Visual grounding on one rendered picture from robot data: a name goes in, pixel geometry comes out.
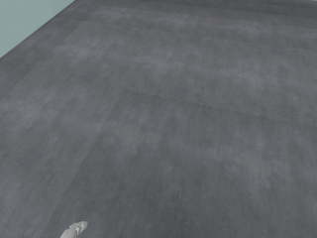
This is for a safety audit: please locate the left robot hand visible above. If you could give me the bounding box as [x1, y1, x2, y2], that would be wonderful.
[60, 221, 88, 238]

